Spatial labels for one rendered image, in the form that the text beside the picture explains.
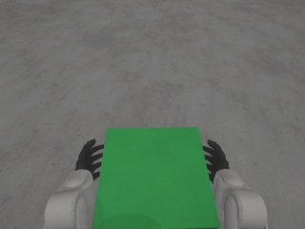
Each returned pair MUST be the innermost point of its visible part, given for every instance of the right robot hand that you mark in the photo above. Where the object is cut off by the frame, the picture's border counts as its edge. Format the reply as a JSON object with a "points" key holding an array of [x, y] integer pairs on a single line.
{"points": [[217, 159]]}

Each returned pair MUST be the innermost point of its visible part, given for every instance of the carton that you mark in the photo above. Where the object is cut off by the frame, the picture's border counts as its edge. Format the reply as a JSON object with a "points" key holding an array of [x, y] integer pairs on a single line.
{"points": [[154, 178]]}

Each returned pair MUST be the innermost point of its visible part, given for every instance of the right robot forearm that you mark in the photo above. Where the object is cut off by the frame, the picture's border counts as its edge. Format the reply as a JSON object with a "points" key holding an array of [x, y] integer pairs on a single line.
{"points": [[243, 208]]}

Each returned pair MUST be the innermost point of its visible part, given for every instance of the left robot hand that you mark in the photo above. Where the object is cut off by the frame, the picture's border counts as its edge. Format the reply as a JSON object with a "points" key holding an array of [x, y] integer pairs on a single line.
{"points": [[85, 159]]}

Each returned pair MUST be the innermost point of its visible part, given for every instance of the left robot forearm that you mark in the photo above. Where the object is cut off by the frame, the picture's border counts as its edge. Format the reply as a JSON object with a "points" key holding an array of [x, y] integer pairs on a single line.
{"points": [[68, 207]]}

